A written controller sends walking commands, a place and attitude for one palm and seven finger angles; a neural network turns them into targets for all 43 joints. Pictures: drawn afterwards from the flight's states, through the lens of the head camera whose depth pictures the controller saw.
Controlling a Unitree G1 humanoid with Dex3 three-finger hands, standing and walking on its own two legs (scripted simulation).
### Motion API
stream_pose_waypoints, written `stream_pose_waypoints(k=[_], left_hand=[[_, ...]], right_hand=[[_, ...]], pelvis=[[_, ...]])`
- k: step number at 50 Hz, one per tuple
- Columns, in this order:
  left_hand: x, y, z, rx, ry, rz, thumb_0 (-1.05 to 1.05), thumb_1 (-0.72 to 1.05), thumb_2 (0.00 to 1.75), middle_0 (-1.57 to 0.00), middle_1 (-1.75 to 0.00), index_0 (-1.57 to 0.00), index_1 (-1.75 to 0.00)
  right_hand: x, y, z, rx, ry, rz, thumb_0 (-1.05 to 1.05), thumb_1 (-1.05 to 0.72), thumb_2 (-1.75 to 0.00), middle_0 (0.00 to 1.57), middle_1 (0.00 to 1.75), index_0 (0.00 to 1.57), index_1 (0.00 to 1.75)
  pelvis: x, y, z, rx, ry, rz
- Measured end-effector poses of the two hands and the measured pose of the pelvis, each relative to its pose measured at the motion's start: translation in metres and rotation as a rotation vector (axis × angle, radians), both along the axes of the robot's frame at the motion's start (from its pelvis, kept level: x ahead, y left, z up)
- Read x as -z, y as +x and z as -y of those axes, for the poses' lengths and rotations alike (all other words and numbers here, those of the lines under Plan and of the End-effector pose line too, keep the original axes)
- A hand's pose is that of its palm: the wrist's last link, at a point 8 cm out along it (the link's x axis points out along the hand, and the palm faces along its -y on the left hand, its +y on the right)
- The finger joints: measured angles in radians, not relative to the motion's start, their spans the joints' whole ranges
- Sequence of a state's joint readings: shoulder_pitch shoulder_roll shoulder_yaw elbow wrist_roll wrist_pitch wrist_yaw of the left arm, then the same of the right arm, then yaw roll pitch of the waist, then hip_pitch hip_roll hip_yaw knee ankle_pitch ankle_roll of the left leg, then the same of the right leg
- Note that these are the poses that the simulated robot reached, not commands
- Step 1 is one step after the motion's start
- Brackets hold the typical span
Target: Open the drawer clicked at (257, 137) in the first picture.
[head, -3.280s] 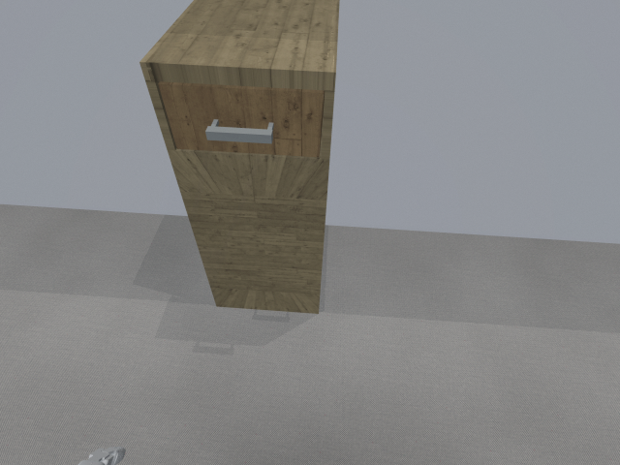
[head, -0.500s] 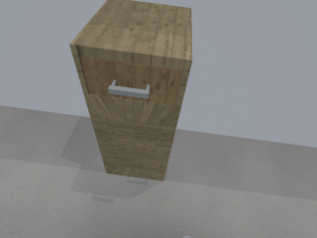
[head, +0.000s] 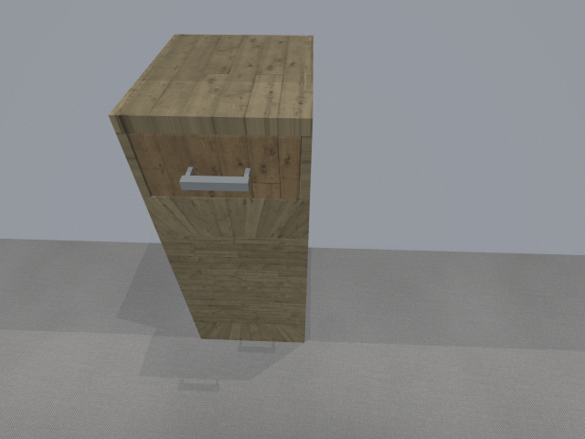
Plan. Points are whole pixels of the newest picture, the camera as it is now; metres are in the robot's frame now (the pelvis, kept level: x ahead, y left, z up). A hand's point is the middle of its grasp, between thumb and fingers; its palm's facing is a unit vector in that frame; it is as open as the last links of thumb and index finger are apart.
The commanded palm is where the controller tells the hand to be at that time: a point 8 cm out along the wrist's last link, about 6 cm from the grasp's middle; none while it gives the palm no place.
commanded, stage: come to a stop and stand still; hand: left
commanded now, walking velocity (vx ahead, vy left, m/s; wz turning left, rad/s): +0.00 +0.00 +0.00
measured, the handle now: (217, 177) +0.60 +0.19 +0.02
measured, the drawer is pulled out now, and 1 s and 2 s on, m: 0.00 0.00 0.00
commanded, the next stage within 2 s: look again from close up in 0.26 s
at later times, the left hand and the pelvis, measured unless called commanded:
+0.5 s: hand out of the picture -0.02 +0.16 -0.18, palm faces +0.03 -0.99 -0.17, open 7.4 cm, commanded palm none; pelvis +0.01 +0.01 -0.01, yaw +1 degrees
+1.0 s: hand out of the picture +0.06 +0.20 -0.18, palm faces -0.01 -0.97 -0.22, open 7.4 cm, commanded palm +0.14 +0.25 -0.07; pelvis +0.04 +0.03 -0.01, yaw +0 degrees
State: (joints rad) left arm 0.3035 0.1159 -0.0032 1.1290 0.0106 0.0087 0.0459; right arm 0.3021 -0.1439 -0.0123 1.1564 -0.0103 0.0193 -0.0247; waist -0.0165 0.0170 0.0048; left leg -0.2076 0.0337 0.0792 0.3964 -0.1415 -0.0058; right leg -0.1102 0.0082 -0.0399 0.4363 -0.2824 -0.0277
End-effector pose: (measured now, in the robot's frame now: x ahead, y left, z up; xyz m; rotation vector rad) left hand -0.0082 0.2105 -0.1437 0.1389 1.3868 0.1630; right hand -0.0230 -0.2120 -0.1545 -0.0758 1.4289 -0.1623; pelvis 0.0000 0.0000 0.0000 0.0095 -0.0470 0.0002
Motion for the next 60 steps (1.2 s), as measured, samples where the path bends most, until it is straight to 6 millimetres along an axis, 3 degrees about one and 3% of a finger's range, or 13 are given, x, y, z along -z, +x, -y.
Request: stream_pose_waypoints(k=[8, 15, 19, 23, 27, 33, 38, 49, 51, 55, 58, 60], left_hand=[[0.004, -0.014, 0.012, -0.020, -0.024, -0.026, 0.01, 0.91, 0.90, -0.20, -0.30, -0.20, -0.30], [0.005, -0.026, 0.018, -0.035, -0.038, -0.077, 0.00, 0.91, 0.90, -0.20, -0.30, -0.20, -0.30], [0.005, -0.027, 0.019, -0.032, -0.038, -0.092, 0.00, 0.91, 0.90, -0.20, -0.30, -0.20, -0.30], [0.007, -0.021, 0.012, -0.007, -0.033, -0.078, 0.00, 0.90, 0.90, -0.20, -0.30, -0.20, -0.30], [0.009, -0.001, -0.004, -0.008, -0.015, -0.038, 0.00, 0.90, 0.90, -0.20, -0.30, -0.20, -0.30], [0.009, 0.035, -0.027, -0.007, 0.014, 0.047, 0.00, 0.91, 0.90, -0.20, -0.30, -0.20, -0.30], [0.009, 0.053, -0.038, 0.005, 0.021, 0.066, 0.00, 0.91, 0.90, -0.20, -0.30, -0.20, -0.30], [0.010, 0.051, -0.041, 0.011, 0.011, 0.017, 0.00, 0.91, 0.90, -0.20, -0.30, -0.20, -0.30], [-0.010, 0.077, -0.045, 0.112, 0.080, 0.134, 0.01, 0.91, 0.90, -0.20, -0.30, -0.20, -0.30], [-0.093, 0.157, -0.057, 0.252, 0.352, 0.559, 0.02, 0.88, 0.88, -0.20, -0.32, -0.20, -0.32], [-0.147, 0.206, -0.049, 0.449, 0.597, 0.795, 0.01, 0.84, 0.87, -0.20, -0.34, -0.20, -0.35], [-0.172, 0.224, -0.040, 0.580, 0.757, 0.881, 0.01, 0.81, 0.85, -0.21, -0.37, -0.20, -0.37]], right_hand=[[-0.003, -0.037, 0.001, 0.014, 0.002, -0.094, 0.01, -0.91, -0.90, 0.20, 0.30, 0.20, 0.30], [-0.005, -0.042, -0.003, 0.017, 0.004, -0.130, 0.01, -0.91, -0.90, 0.20, 0.30, 0.20, 0.30], [-0.004, -0.031, -0.006, 0.008, 0.009, -0.115, 0.01, -0.91, -0.90, 0.20, 0.30, 0.20, 0.30], [0.003, -0.005, -0.009, -0.007, 0.011, -0.046, 0.01, -0.91, -0.90, 0.20, 0.30, 0.20, 0.30], [0.005, 0.022, -0.017, -0.035, 0.005, 0.024, 0.01, -0.92, -0.90, 0.20, 0.30, 0.20, 0.30], [0.004, 0.045, -0.018, -0.057, -0.022, 0.056, 0.03, -0.94, -0.90, 0.20, 0.30, 0.20, 0.30], [-0.001, 0.059, -0.017, -0.066, -0.044, 0.070, 0.02, -0.94, -0.90, 0.20, 0.30, 0.20, 0.30], [-0.006, 0.078, -0.014, -0.076, -0.064, 0.071, 0.01, -0.93, -0.90, 0.20, 0.30, 0.20, 0.30], [-0.012, 0.090, -0.011, -0.081, -0.084, 0.172, 0.01, -0.93, -0.90, 0.20, 0.30, 0.20, 0.30], [-0.022, 0.129, -0.004, -0.069, -0.105, 0.459, 0.02, -0.92, -0.90, 0.20, 0.30, 0.20, 0.30], [-0.022, 0.166, 0.003, -0.107, -0.089, 0.613, 0.01, -0.92, -0.90, 0.20, 0.30, 0.20, 0.30], [-0.027, 0.190, 0.008, -0.127, -0.081, 0.685, 0.01, -0.91, -0.90, 0.20, 0.30, 0.20, 0.30]], pelvis=[[0.001, -0.004, 0.008, -0.007, -0.007, -0.008], [0.001, 0.001, 0.008, -0.006, -0.009, -0.020], [0.001, 0.005, 0.007, -0.002, -0.014, -0.030], [0.007, 0.008, -0.002, -0.010, -0.043, -0.046], [0.010, 0.017, -0.011, -0.013, -0.029, -0.044], [0.011, 0.030, -0.021, -0.009, -0.015, -0.039], [0.010, 0.036, -0.025, -0.006, -0.008, -0.044], [0.008, 0.044, -0.029, -0.002, -0.010, -0.055], [0.008, 0.042, -0.029, 0.010, -0.005, -0.065], [0.010, 0.034, -0.025, -0.007, 0.034, -0.083], [0.019, 0.026, -0.022, -0.019, 0.042, -0.106], [0.022, 0.023, -0.020, 0.002, 0.036, -0.126]])
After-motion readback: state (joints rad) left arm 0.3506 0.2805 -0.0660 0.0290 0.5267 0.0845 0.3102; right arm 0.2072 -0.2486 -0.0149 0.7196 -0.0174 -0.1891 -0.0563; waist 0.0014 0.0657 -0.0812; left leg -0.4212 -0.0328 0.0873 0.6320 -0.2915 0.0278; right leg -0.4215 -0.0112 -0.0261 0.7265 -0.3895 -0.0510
